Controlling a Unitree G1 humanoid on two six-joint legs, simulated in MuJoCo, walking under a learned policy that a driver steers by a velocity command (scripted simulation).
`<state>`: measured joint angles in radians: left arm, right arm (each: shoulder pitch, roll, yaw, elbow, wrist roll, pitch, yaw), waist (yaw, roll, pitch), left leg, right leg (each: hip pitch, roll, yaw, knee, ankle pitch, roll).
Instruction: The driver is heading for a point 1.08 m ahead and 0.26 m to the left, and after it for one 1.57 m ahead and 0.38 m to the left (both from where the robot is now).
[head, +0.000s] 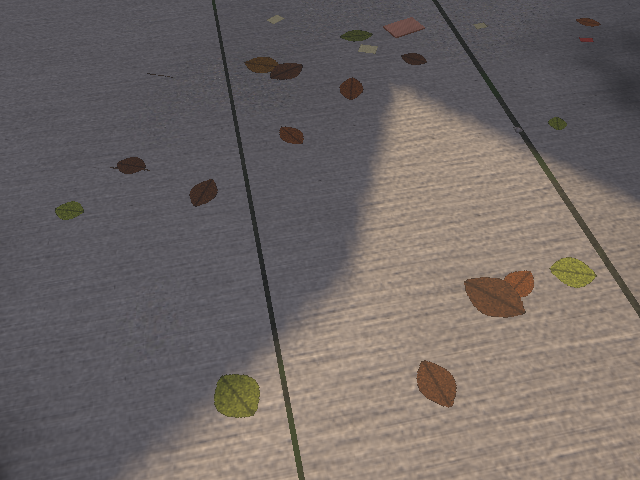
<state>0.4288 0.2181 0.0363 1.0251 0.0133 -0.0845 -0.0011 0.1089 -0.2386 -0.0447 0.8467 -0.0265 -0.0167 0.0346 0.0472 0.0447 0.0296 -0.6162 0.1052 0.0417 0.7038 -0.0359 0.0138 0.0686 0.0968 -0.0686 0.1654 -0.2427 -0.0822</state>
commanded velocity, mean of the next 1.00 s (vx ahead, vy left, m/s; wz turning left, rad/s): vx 0.50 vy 0.00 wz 0.03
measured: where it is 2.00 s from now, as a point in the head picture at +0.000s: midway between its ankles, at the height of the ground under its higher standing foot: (302, 253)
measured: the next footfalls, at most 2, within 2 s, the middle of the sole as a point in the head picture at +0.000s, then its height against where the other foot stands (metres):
left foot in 0.14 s outside the picture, level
right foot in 0.68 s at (389, 455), level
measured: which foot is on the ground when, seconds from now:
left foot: up 0.00-0.12, down 0.14-0.70, up 0.72-1.00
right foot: down 0.00-0.16, up 0.18-0.66, down 0.68-1.00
